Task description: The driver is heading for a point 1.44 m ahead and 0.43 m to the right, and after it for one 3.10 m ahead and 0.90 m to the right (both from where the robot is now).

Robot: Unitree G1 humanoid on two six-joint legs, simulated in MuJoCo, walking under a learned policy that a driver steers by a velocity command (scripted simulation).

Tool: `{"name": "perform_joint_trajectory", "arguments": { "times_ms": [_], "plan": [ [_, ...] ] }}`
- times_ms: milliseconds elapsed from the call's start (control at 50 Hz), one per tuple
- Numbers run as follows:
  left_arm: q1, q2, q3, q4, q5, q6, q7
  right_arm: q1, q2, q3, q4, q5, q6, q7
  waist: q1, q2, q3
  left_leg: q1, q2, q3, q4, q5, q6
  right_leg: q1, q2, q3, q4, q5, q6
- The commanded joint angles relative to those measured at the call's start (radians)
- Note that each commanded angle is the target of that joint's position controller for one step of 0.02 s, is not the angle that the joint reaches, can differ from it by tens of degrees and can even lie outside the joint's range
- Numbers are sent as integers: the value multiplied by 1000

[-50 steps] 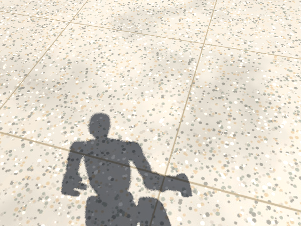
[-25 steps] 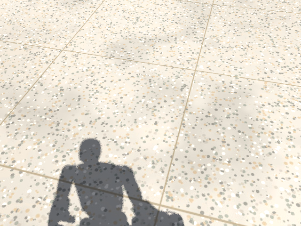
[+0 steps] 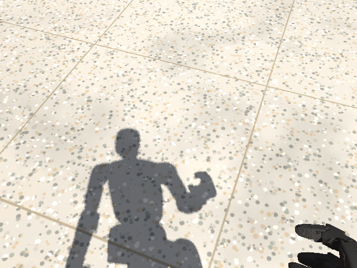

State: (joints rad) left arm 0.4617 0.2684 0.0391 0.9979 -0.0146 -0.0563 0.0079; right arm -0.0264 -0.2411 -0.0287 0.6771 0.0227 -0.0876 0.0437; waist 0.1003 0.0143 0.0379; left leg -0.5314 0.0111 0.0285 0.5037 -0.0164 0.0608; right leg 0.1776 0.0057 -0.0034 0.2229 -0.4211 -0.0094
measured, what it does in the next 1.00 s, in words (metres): walks ahead, turning right: left foot, then right foot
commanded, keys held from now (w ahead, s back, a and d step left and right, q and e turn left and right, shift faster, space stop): w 0.04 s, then w+e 0.94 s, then w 0.02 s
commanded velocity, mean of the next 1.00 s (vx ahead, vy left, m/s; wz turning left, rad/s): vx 0.49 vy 0.00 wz -0.43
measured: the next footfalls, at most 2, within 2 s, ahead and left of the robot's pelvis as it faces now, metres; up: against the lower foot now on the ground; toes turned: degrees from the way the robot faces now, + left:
left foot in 0.02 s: +0.19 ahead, +0.12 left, +0.00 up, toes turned +2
right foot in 0.56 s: +0.47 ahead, -0.15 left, +0.00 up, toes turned -17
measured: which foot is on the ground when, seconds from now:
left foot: up 0.00-0.00, down 0.02-0.58, up 0.60-1.00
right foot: down 0.00-0.04, up 0.06-0.54, down 0.56-1.00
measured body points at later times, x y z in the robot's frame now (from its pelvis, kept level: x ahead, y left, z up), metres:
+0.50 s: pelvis +0.28 +0.00 +0.01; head +0.30 -0.02 +0.46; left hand +0.51 +0.20 -0.09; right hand +0.25 -0.28 -0.13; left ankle +0.16 +0.12 -0.72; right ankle +0.43 -0.16 -0.69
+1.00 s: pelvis +0.57 -0.09 +0.01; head +0.60 -0.11 +0.46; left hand +0.75 +0.16 -0.09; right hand +0.67 -0.41 -0.07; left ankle +0.79 -0.04 -0.70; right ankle +0.43 -0.14 -0.72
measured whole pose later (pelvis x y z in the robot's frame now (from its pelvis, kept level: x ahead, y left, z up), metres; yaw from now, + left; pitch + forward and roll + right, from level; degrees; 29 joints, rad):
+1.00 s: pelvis +0.57 -0.09 +0.01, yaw -29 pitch +2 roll -1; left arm 0.36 0.29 0.08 0.74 -0.02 -0.04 0.02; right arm 0.01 -0.28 -0.04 0.72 0.00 -0.11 0.02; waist 0.08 0.04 0.02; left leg -0.55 0.02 -0.09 0.49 0.02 -0.04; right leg -0.08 0.11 0.18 0.41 -0.36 -0.06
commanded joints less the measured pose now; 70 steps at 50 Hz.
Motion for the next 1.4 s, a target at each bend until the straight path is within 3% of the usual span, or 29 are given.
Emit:
{"name": "perform_joint_trajectory", "arguments": {
  "times_ms": [20,40,60,80,120,180,240,360,460,520,560,580,600,620,640,660,680,740,860,960,1020,1040,1060,1080,1100,1140,1180,1220,1400],
  "plan": [
    [-50,162,27,-69,17,6,8,369,-217,-88,45,-4,-1,-22,-266,-87,-225,601,45,-63,46,-49,97,-294,-179,26,511,882,-81],
    [86,16,-14,-89,20,-11,-3,472,-318,-109,73,-26,1,-22,-206,186,-404,989,323,-554,-18,-281,265,-691,4,2,936,289,-14],
    [67,59,-7,-66,-3,-36,-12,475,-225,-84,79,-19,3,-20,-224,204,-449,968,387,-816,-209,-452,282,-813,43,147,1086,-136,-25],
    [-53,155,22,-110,-38,-50,-16,378,-181,-66,75,-14,-1,-21,-211,147,-237,801,355,-661,-241,-487,214,-902,-17,146,1132,-82,-43],
    [-145,142,27,-132,-30,-50,-5,238,-124,-50,69,-21,-12,-19,-143,40,-69,501,279,-394,-302,-289,157,-844,-109,105,1028,85,-45],
    [-73,74,27,-105,-18,-4,2,187,-90,-45,95,-33,-38,-12,-74,77,-39,324,218,-198,-381,-147,137,-710,-154,113,955,164,-27],
    [-142,72,33,-144,-13,17,9,209,-124,-54,130,-40,-49,-22,-73,51,13,306,221,-97,-422,-73,148,-807,-157,139,869,269,-5],
    [-329,46,21,-215,-1,-4,-26,266,-167,-58,165,-34,-36,-50,-136,8,47,394,199,77,-435,33,111,-826,-124,52,526,552,-1],
    [-463,40,11,-310,-4,-4,-61,357,-194,-68,206,-15,9,-57,-180,-2,76,632,268,121,-339,174,98,-926,-106,-5,403,433,-39],
    [-408,85,32,-337,-7,2,-75,327,-233,-79,190,-10,36,-66,-120,54,-2,685,275,164,-149,632,64,-777,-22,-93,397,272,-90],
    [-143,177,86,-284,-13,6,-63,300,-236,-77,173,-9,51,-77,28,49,-152,562,222,202,224,726,15,-396,60,-104,329,291,-157],
    [-2,277,120,-259,-14,19,-37,329,-188,-56,147,-33,39,-76,62,-102,-261,294,165,206,549,330,-31,-81,-109,172,314,302,-227],
    [-59,328,122,-291,-19,12,-36,391,-64,-16,101,-39,1,-55,-47,-300,-370,-133,-75,56,898,-529,-90,223,-338,771,154,120,-438],
    [-37,238,95,-299,-6,4,-40,281,-164,-36,89,-4,-44,-36,27,-157,-400,-242,-27,-138,940,-527,-56,241,-341,802,68,93,-403],
    [-68,191,82,-299,3,-5,-38,200,-184,-41,58,26,-64,-29,24,-110,-266,-285,17,-129,898,-448,-29,136,-306,640,69,162,-356],
    [-134,169,75,-307,2,-12,-40,191,-167,-37,58,14,-70,-34,-33,-2,-164,-248,63,-123,789,-374,-26,-30,-259,515,64,285,-320],
    [-194,133,65,-323,3,-15,-36,193,-178,-46,70,-12,-64,-42,-67,4,-125,-182,95,-119,697,-336,-36,-143,-223,428,52,385,-299],
    [-231,139,63,-348,7,-17,-23,232,-157,-49,68,-34,-28,-40,-120,-23,-83,-83,106,-103,583,-283,-84,-316,-177,346,0,526,-304],
    [-157,184,78,-333,-5,-4,7,30,-101,-25,2,-33,-21,-38,-53,-78,-31,-2,29,-65,135,73,-136,-445,-79,224,6,433,-224],
    [-98,172,79,-309,-13,7,12,-23,-155,-42,-30,-14,-38,-22,-42,-113,-36,53,3,-115,-8,73,-103,-344,-134,351,102,315,-188],
    [-119,151,73,-311,-3,16,15,107,-187,-62,6,-19,-53,-20,-112,-147,-71,194,-1,-82,-50,-14,-47,-296,-137,379,226,409,-155],
    [-111,106,56,-314,4,14,11,212,-215,-75,27,-34,-59,-24,-159,-122,-158,371,47,-111,-47,-23,-5,-327,-83,331,382,443,-124],
    [-51,48,33,-324,25,12,10,348,-270,-86,39,-45,-58,-28,-181,27,-305,643,222,-315,-19,-64,66,-482,1,247,674,205,-82],
    [95,19,23,-330,-20,1,7,430,-330,-106,97,-39,-42,-15,-122,385,-366,865,390,-812,-179,-370,223,-826,106,164,969,-177,-23],
    [43,128,40,-304,-31,-1,11,399,-226,-83,76,-12,-41,-10,-159,213,-266,810,373,-840,-233,-596,196,-933,42,217,1074,-134,-18],
    [-158,161,49,-341,-8,0,13,293,-162,-59,57,-25,-30,-15,-166,41,-87,573,291,-551,-244,-408,139,-926,-25,158,1050,23,-20],
    [-189,126,47,-358,4,-7,4,259,-133,-46,68,-39,-28,-20,-125,66,-44,445,229,-410,-279,-219,137,-858,-81,141,943,98,-24],
    [-172,91,40,-352,1,-6,-2,274,-127,-43,84,-28,-32,-22,-112,91,-54,421,206,-338,-309,-121,152,-828,-96,105,871,110,-16],
    [-424,43,10,-421,-1,-25,-25,380,-207,-56,151,-1,-7,-34,-187,61,-2,420,182,-136,-351,45,135,-760,-75,15,399,443,16]
  ]
}}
